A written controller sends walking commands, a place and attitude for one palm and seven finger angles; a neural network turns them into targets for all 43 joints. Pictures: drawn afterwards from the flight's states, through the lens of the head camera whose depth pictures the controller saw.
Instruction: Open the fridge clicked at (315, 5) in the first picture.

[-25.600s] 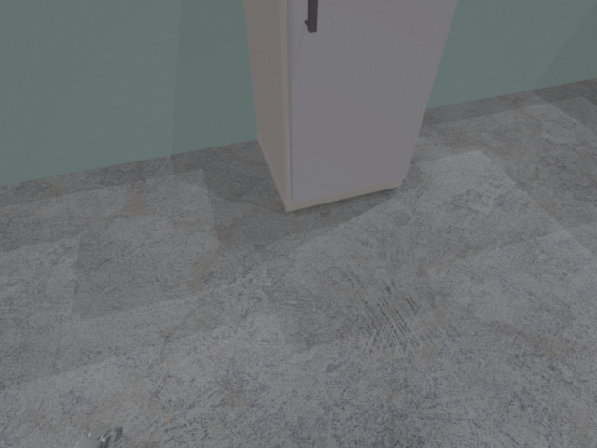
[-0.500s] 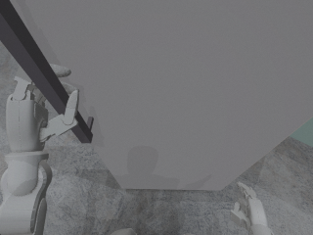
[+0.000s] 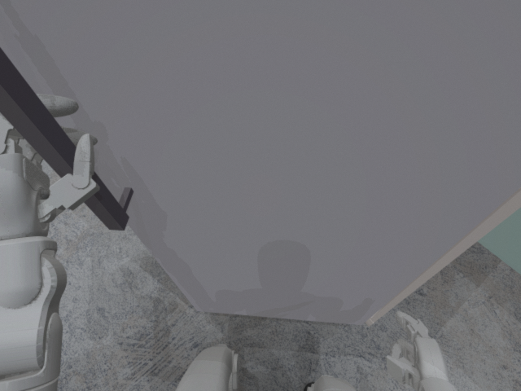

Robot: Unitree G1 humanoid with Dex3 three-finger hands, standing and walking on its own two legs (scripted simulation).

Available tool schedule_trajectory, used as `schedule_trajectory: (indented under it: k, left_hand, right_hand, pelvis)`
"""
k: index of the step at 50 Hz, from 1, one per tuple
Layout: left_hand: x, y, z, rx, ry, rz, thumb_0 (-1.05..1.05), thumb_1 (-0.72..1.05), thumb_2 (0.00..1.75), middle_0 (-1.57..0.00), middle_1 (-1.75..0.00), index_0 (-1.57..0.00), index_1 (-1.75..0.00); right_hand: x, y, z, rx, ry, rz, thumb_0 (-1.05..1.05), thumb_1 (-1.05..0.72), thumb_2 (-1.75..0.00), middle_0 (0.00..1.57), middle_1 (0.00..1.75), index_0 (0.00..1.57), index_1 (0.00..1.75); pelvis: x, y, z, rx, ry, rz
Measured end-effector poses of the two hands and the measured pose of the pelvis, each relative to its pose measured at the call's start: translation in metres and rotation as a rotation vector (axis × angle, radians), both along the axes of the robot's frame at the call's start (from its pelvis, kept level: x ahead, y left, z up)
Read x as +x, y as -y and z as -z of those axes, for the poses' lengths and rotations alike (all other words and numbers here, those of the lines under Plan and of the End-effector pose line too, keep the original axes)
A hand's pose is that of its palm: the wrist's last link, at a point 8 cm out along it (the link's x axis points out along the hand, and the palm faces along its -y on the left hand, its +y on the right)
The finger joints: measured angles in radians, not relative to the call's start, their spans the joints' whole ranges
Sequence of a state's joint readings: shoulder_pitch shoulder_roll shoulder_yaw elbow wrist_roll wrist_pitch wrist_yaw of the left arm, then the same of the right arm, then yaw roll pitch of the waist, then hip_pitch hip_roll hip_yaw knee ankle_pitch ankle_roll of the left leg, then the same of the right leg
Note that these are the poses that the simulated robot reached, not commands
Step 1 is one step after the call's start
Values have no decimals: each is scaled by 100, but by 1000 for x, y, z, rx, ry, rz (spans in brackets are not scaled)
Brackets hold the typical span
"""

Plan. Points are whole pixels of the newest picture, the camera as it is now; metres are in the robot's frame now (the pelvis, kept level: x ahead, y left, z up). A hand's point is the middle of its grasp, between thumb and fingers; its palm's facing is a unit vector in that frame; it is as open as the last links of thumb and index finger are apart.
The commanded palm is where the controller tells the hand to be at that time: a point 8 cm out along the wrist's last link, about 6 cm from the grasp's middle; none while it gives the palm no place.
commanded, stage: walk backward, drawing the door open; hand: left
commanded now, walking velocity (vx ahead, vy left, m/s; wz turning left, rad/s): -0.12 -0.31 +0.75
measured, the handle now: (56, 121) +0.35 +0.21 +0.25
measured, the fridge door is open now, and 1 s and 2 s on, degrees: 47 81 79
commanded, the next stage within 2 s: stop walking and hold the door back in 0.90 s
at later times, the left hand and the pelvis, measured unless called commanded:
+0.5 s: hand (60, 311) +0.17 +0.16 +0.21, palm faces +0.63 -0.73 -0.26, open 6.6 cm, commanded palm +0.11 +0.19 +0.21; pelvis -0.04 -0.15 -0.01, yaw +16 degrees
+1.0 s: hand out of the picture +0.03 +0.09 +0.21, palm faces +0.74 -0.63 -0.23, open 6.3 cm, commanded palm -0.02 +0.11 +0.19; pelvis -0.10 -0.24 +0.01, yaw +33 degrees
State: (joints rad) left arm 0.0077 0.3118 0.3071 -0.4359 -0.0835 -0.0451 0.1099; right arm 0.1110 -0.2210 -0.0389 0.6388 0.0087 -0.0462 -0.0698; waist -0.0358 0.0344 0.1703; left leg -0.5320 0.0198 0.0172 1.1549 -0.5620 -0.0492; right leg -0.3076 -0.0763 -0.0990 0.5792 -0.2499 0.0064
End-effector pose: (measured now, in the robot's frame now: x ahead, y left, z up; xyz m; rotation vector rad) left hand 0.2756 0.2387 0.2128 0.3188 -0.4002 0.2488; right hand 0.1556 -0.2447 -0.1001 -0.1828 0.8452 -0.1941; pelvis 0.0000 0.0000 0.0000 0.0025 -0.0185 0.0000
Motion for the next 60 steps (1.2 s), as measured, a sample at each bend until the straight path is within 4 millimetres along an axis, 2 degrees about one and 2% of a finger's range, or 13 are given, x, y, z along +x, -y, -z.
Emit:
schedule_trajectory:
  k: [4, 7, 16, 21, 25, 27, 31, 36, 39, 47, 51, 56, 60]
  left_hand:
    - [-27, 1, 1, -8, 23, -7, -8, 62, 81, -46, -140, -27, -137]
    - [-45, 2, 4, 1, 76, -4, -10, 59, 80, -47, -144, -29, -136]
    - [-99, 17, 1, -18, 33, -128, -6, 59, 84, -47, -144, -32, -137]
    - [-128, 32, -1, -19, 5, -261, -7, 60, 83, -46, -142, -31, -137]
    - [-152, 45, -1, 13, 15, -394, -9, 59, 82, -46, -141, -29, -134]
    - [-165, 51, -1, 12, 2, -440, -10, 59, 81, -46, -141, -30, -133]
    - [-190, 63, -2, 8, -11, -482, -10, 59, 79, -46, -140, -31, -135]
    - [-222, 75, 0, 15, 31, -469, -10, 59, 77, -46, -140, -32, -136]
    - [-239, 82, 2, 38, 71, -451, -16, 56, 78, -46, -147, -32, -134]
    - [-281, 113, -1, -4, 30, -507, -9, 59, 83, -46, -145, -33, -137]
    - [-302, 133, -1, -22, 15, -571, -8, 61, 82, -46, -143, -32, -138]
    - [-323, 154, 0, 10, 44, -676, -10, 60, 81, -47, -142, -31, -137]
    - [-326, 159, -1, -11, 9, -706, -11, 60, 82, -49, -144, -35, -137]
  right_hand:
    - [5, 20, -16, -91, 5, -51, 1, -91, -90, 20, 29, 20, 30]
    - [13, 26, -20, -135, 56, -86, 1, -91, -90, 20, 29, 20, 30]
    - [14, 9, -34, -9, 43, -276, 1, -91, -90, 20, 29, 20, 30]
    - [19, 16, -27, 69, 75, -362, 1, -90, -90, 21, 30, 21, 30]
    - [29, 38, -10, 102, 102, -417, 1, -90, -90, 21, 30, 21, 30]
    - [30, 56, -8, 83, 87, -413, 1, -90, -90, 21, 30, 21, 30]
    - [28, 88, -17, 12, 61, -395, 1, -90, -90, 21, 30, 21, 30]
    - [25, 112, -29, -99, 57, -422, 1, -91, -90, 20, 29, 21, 30]
    - [23, 114, -28, -126, 85, -433, 1, -91, -90, 20, 29, 20, 30]
    - [-8, 85, -33, 30, 58, -597, 1, -91, -90, 20, 29, 20, 30]
    - [-16, 82, -28, 91, 66, -667, 1, -90, -90, 21, 30, 21, 30]
    - [-13, 100, -7, 113, 67, -759, 1, -90, -90, 21, 30, 21, 30]
    - [-8, 132, -1, 35, 22, -775, 1, -90, -90, 21, 30, 21, 30]
  pelvis:
    - [-7, 13, 0, 0, -21, -84]
    - [-14, 20, 12, -15, -30, -117]
    - [-35, 74, -13, -79, 6, -216]
    - [-39, 112, -10, -85, 8, -262]
    - [-43, 147, 5, -46, 4, -285]
    - [-48, 155, 3, -30, 7, -299]
    - [-55, 168, -5, 11, 6, -356]
    - [-63, 177, -2, 0, -19, -448]
    - [-74, 181, 9, -17, -18, -482]
    - [-94, 221, -12, -69, 27, -554]
    - [-101, 247, -13, -72, 30, -576]
    - [-105, 288, 5, -18, 13, -600]
    - [-120, 306, -1, 19, 23, -626]
